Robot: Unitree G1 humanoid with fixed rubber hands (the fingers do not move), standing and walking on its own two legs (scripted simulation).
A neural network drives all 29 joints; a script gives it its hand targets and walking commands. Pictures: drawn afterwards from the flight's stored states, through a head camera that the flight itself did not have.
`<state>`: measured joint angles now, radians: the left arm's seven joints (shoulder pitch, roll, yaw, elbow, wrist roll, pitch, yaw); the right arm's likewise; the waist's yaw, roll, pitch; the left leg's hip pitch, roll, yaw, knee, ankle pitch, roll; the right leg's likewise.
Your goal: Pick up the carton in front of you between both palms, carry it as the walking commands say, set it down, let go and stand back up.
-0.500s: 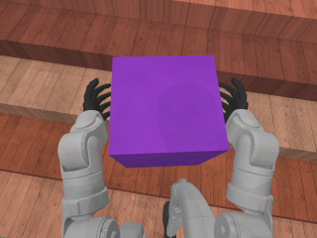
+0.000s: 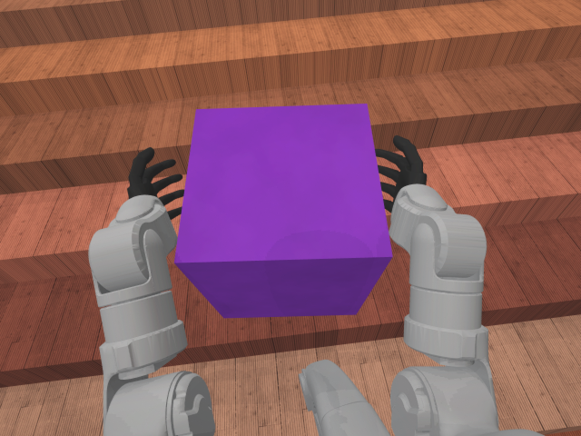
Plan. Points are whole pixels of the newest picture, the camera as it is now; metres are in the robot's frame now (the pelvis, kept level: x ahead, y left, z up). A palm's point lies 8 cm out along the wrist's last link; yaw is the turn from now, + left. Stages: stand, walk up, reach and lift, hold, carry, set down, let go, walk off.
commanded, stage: carry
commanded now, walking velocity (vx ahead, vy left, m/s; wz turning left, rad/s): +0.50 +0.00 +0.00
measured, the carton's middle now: (286, 224) +0.36 -0.07 +0.09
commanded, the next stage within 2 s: none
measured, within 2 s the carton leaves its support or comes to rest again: neither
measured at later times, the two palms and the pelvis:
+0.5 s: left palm out of the picture +0.64 +0.03 +0.30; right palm out of the picture +0.67 -0.28 +0.29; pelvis +0.29 -0.16 +0.14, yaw +0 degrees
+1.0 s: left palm out of the picture +0.99 -0.10 +0.42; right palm out of the picture +0.94 -0.41 +0.43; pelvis +0.60 -0.20 +0.26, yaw -2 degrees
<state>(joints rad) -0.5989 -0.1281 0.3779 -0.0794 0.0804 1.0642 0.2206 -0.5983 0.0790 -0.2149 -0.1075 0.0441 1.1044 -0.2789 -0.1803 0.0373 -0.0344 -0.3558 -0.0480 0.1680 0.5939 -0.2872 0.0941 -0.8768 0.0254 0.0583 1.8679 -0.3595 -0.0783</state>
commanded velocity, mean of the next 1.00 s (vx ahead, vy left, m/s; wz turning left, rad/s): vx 0.50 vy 0.00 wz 0.00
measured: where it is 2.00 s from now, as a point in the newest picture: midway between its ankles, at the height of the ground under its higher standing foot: (296, 95)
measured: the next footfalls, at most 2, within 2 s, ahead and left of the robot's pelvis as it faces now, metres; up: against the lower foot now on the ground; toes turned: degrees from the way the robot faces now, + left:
right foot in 0.18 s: +0.30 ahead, -0.21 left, +0.13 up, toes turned -7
left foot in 0.68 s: +0.60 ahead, -0.09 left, +0.25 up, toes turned +4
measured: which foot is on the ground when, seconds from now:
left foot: down 0.00-0.22, up 0.24-0.66, down 0.68-1.00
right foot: up 0.00-0.16, down 0.18-0.74, up 0.76-1.00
